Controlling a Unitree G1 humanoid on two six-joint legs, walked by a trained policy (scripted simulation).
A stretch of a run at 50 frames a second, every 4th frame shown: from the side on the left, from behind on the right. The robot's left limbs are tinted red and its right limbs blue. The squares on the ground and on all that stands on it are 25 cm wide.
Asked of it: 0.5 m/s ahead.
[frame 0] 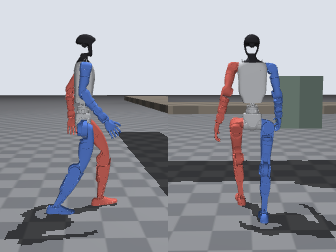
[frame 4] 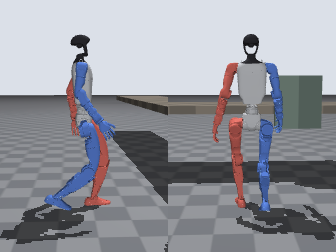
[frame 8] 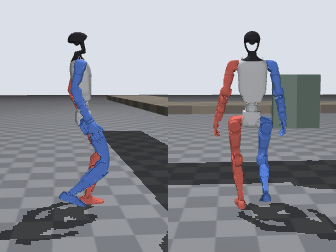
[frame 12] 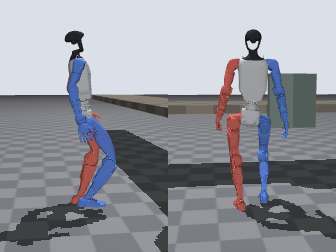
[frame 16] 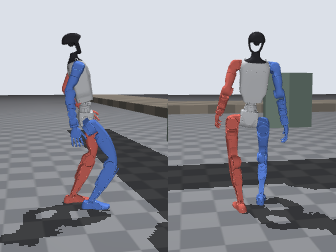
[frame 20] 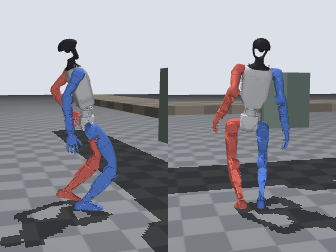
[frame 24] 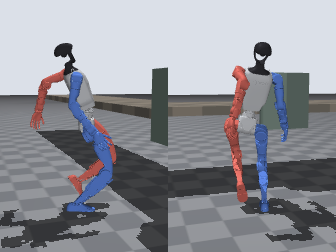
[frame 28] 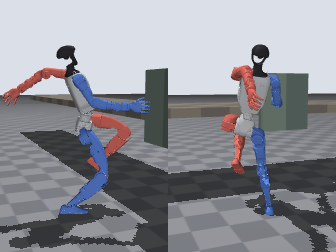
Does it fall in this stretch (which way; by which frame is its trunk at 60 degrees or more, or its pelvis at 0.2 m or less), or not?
no
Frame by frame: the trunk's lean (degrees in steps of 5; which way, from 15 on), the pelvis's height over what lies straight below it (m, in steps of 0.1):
0: 0, 0.7
4: 5, 0.7
8: 5, 0.8
12: 10, 0.8
16: 15 backward, 0.7
20: 20 backward, 0.7
24: 25 backward, 0.7
28: 25 backward, 0.7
